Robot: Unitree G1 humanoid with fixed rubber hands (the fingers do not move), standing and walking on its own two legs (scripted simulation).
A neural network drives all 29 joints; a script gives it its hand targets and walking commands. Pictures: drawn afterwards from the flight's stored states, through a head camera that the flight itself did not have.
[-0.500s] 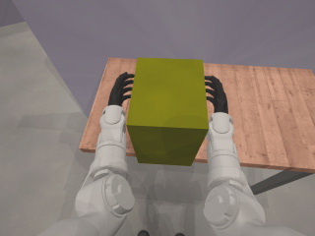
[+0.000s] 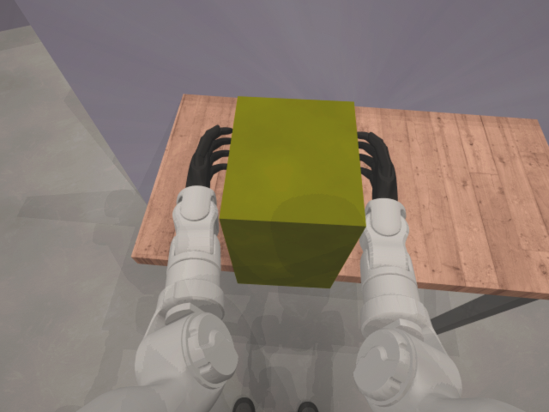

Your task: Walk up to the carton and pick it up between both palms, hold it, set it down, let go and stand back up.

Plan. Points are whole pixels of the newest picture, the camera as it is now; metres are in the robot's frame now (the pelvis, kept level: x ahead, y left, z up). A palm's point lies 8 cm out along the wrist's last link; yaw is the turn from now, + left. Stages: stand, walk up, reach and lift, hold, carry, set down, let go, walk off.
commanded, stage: set down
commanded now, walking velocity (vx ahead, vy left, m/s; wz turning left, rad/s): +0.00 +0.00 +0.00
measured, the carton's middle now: (289, 203) +0.41 -0.03 -0.01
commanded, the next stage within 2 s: none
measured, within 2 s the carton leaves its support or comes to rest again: neither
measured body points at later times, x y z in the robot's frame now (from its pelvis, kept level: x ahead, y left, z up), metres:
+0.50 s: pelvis -0.01 +0.00 -0.01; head +0.10 +0.01 +0.43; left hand +0.45 +0.11 +0.02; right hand +0.42 -0.17 +0.03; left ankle +0.00 +0.11 -0.75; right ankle -0.03 -0.09 -0.75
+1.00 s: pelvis -0.04 +0.02 -0.02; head +0.03 +0.02 +0.42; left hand +0.45 +0.15 +0.08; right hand +0.40 -0.22 +0.08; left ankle +0.00 +0.11 -0.75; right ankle -0.03 -0.09 -0.75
